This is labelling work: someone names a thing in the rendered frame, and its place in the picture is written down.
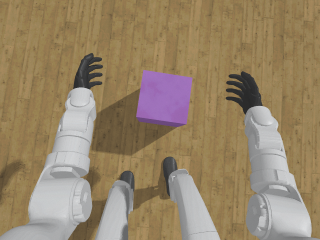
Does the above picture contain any right robot forearm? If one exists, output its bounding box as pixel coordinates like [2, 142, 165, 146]
[244, 106, 312, 237]

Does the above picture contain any robot right shin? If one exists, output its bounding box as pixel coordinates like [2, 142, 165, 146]
[169, 169, 194, 181]

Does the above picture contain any robot right thigh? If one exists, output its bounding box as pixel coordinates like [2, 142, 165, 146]
[168, 173, 221, 240]

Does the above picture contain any robot left upper arm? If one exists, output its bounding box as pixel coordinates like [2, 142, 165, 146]
[0, 177, 92, 240]

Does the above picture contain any robot right upper arm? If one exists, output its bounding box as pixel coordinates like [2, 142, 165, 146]
[245, 193, 320, 240]

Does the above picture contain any carton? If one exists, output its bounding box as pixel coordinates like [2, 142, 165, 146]
[136, 70, 193, 127]

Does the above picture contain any right robot hand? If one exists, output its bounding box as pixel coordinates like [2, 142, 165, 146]
[225, 71, 263, 115]

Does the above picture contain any left robot forearm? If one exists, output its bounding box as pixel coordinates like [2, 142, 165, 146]
[28, 87, 97, 219]

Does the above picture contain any left robot hand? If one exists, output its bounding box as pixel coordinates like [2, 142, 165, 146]
[73, 53, 103, 90]

